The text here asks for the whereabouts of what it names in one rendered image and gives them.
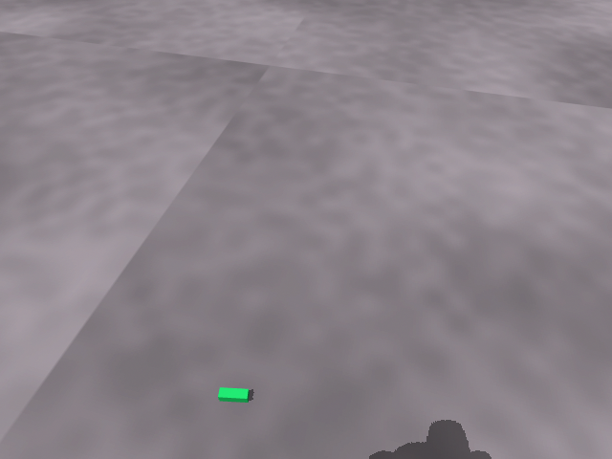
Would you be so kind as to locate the small box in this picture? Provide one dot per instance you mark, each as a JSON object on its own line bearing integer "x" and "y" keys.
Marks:
{"x": 239, "y": 395}

